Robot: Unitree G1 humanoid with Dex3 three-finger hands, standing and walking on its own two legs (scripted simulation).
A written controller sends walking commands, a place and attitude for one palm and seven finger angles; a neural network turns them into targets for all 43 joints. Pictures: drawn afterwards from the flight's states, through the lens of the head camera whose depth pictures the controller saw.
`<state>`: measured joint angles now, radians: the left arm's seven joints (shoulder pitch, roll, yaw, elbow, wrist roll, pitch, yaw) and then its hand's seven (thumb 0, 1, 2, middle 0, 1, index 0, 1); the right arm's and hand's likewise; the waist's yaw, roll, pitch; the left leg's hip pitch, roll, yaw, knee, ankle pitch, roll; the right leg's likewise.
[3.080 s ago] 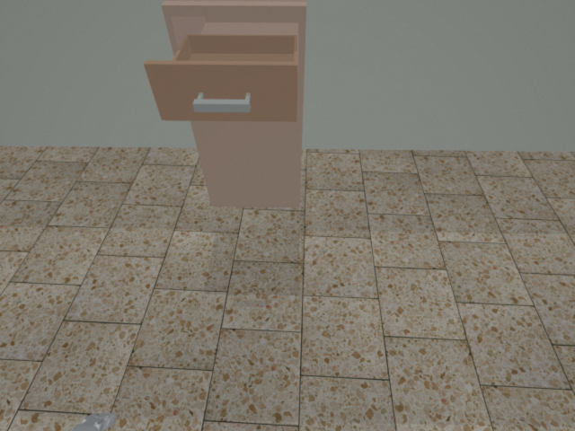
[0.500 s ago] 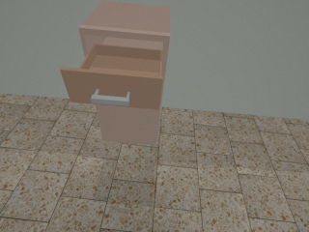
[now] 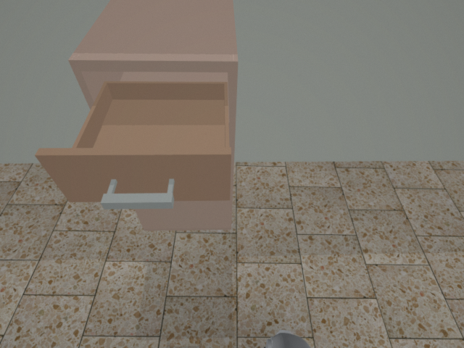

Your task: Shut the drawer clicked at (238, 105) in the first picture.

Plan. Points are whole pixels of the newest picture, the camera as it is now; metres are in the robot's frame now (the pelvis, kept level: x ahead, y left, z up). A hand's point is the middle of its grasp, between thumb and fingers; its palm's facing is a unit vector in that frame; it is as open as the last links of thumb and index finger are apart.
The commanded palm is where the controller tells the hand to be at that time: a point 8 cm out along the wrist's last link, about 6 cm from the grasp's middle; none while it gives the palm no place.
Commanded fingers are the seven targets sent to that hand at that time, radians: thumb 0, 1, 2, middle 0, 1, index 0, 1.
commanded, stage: take the last steps up to it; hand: left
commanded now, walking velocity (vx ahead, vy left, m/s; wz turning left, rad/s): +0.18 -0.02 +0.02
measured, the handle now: (140, 192) +0.41 +0.21 -0.01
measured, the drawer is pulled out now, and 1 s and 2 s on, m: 0.30 0.30 0.30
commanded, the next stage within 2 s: come to a stop and stand still in 0.10 s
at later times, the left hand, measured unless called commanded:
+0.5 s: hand out of the picture +0.12 +0.16 -0.19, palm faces +0.12 -0.98 -0.19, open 7.3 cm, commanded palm none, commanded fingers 0.00 0.90 0.90 -0.20 -0.30 -0.20 -0.30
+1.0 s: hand out of the picture +0.07 +0.12 -0.18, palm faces +0.07 -0.97 -0.23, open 7.3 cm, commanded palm none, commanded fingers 0.00 0.90 0.90 -0.20 -0.30 -0.20 -0.30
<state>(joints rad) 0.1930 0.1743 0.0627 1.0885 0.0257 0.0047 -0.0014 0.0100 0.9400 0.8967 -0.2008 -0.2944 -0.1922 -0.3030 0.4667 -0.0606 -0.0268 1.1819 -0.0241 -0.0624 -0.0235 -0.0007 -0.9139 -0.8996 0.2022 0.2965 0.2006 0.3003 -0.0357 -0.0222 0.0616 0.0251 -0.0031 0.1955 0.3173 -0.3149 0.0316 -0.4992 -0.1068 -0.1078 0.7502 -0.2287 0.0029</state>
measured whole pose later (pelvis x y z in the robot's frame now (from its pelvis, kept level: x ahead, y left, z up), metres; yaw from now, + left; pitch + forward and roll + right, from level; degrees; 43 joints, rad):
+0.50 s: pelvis +0.10 -0.02 -0.01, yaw +2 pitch -3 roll -1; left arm 0.23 0.16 0.04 1.06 0.01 0.02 0.04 -0.01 0.93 0.90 -0.20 -0.29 -0.20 -0.30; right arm 0.17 -0.17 -0.04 1.03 -0.01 0.01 -0.03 0.00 -0.93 -0.90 0.20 0.30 0.19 0.30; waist 0.03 -0.02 0.07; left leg -0.28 0.05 0.09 0.56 -0.22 0.01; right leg -0.26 -0.05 -0.16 0.57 -0.29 -0.01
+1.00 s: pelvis +0.05 -0.06 -0.02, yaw +2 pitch -4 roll +0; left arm 0.31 0.14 0.00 0.99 0.02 0.01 0.05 0.00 0.91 0.90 -0.20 -0.29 -0.20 -0.30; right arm 0.29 -0.18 -0.03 1.00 -0.02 0.03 0.00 0.00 -0.92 -0.90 0.20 0.30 0.20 0.30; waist -0.02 0.04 0.03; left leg -0.33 0.03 0.07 0.62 -0.22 0.02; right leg -0.22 0.00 -0.08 0.64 -0.37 -0.03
